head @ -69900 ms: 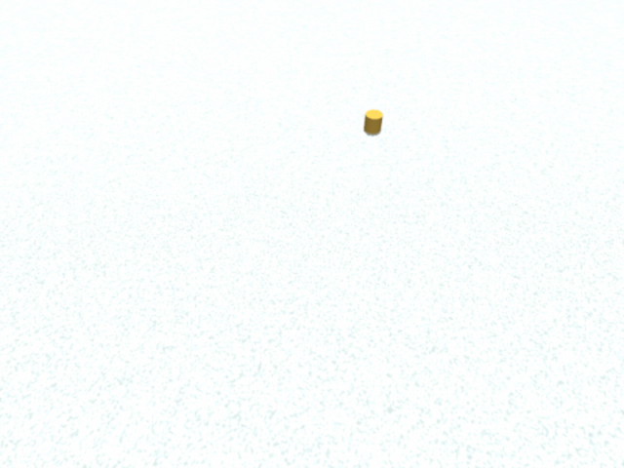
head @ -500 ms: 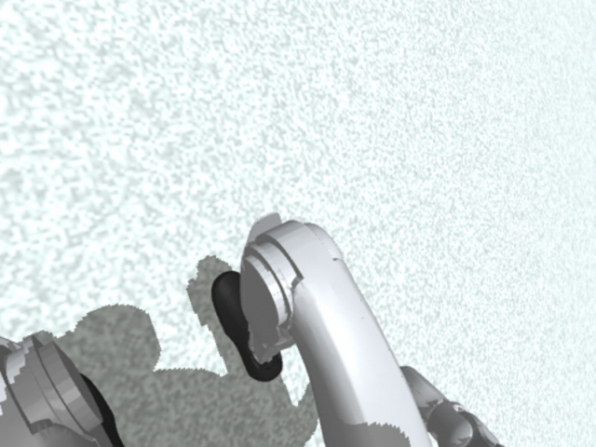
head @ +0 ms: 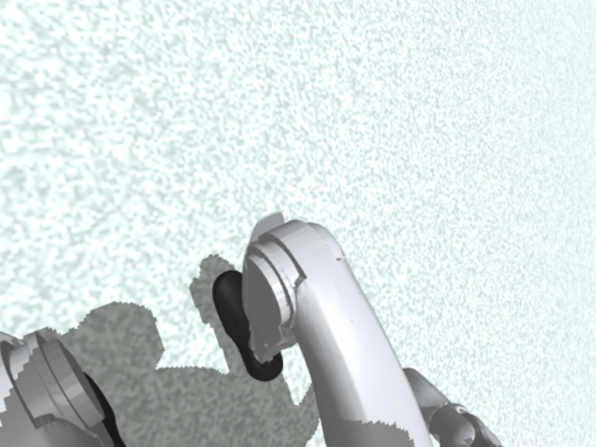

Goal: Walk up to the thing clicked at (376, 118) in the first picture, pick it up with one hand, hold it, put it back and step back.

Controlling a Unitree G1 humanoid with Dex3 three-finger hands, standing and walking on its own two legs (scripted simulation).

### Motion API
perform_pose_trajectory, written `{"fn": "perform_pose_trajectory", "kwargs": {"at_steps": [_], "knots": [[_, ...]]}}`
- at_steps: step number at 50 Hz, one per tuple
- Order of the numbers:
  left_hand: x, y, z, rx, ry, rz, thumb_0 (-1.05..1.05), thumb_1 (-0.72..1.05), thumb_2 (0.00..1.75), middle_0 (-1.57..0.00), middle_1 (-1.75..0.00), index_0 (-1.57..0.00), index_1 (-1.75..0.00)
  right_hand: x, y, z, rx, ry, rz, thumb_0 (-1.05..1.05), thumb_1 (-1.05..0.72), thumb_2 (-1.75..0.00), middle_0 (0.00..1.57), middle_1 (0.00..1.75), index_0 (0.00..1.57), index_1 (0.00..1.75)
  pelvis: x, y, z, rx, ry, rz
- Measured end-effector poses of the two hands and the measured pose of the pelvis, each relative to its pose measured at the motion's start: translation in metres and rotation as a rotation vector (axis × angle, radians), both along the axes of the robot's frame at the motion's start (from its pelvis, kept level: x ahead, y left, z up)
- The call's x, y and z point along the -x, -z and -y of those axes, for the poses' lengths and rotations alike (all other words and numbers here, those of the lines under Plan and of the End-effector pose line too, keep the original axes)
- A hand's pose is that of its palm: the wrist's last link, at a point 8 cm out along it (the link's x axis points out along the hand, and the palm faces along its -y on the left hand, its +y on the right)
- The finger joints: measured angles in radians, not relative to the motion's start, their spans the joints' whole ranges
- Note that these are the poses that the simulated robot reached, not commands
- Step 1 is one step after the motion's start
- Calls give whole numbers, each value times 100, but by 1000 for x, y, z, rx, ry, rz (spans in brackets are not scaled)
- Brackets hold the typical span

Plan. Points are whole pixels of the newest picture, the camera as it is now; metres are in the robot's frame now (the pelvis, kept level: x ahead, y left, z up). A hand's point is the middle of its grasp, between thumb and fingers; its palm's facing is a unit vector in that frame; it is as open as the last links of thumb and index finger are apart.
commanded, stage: settle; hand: left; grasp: from above
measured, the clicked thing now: out of the picture +0.52 +0.39 -0.27
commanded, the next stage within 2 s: lift in 0.74 s
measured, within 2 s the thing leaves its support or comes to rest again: leaves its support in 0.22 s
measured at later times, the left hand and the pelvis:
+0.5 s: hand out of the picture +0.49 +0.41 -0.16, palm faces -0.41 -0.14 -0.90, open 11.7 cm; pelvis +0.00 +0.00 +0.02, yaw +2 degrees
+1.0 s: hand out of the picture +0.48 +0.40 -0.11, palm faces -0.42 -0.15 -0.90, open 11.6 cm; pelvis -0.01 +0.00 +0.03, yaw +5 degrees
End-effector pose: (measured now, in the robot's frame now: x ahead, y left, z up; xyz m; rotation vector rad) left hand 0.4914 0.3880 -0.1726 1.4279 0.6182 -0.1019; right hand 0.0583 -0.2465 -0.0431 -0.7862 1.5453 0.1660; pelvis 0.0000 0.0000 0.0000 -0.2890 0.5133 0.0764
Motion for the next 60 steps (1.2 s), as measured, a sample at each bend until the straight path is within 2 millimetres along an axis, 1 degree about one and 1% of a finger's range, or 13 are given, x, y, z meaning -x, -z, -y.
{"fn": "perform_pose_trajectory", "kwargs": {"at_steps": [7,11,14,18,23,27,30,39,48,54,60], "knots": [[3,-2,-2,1,-3,-10,0,-23,83,-32,-102,-33,-100,-4,-3,2,6,6,8,-1,-93,-91,20,30,20,30,-1,-2,2,-2,-4,-10],[4,-8,-7,-5,-2,-4,1,-23,81,-34,-100,-35,-98,-6,-7,7,21,12,19,-1,-93,-91,20,30,20,30,-1,-3,2,-4,-7,-18],[2,-20,-10,-14,7,17,1,-23,80,-35,-99,-36,-97,-10,-11,12,30,15,25,-1,-92,-91,20,30,20,30,-1,-5,2,-6,-13,-29],[-1,-40,-16,-19,7,45,1,-22,78,-36,-98,-38,-96,-18,-16,18,42,23,50,-1,-92,-91,20,30,21,30,-1,-8,1,-5,-19,-44],[-3,-64,-22,-32,-1,29,1,-22,75,-38,-97,-39,-94,-27,-19,22,43,42,85,-1,-92,-90,20,29,20,30,-2,-13,-1,-8,-28,-67],[-1,-76,-22,-33,-3,2,1,-20,71,-39,-95,-41,-92,-32,-18,21,24,58,104,0,-92,-90,20,29,20,30,-1,-18,-2,-17,-37,-75],[1,-81,-19,-21,3,-16,1,-19,68,-40,-94,-42,-90,-33,-17,17,8,67,112,0,-92,-90,20,29,20,30,0,-21,-2,-22,-43,-76],[7,-92,-10,-7,40,-12,1,-20,67,-43,-91,-46,-86,-25,-14,11,-10,96,119,-1,-92,-90,20,29,20,30,6,-23,0,-32,-56,-79],[4,-111,-12,-25,18,10,2,-21,68,-44,-90,-47,-85,-9,-12,14,-4,145,116,0,-92,-91,20,29,20,30,10,-24,1,-43,-59,-87],[10,-129,-13,-6,-14,-18,1,-20,67,-43,-90,-46,-86,-3,-17,14,-7,190,104,0,-93,-91,20,29,20,30,8,-35,1,-54,-63,-111],[25,-151,-12,12,11,-68,2,-20,67,-43,-90,-46,-85,-8,-27,15,-13,208,110,0,-93,-91,20,30,21,30,7,-52,2,-63,-73,-126]]}}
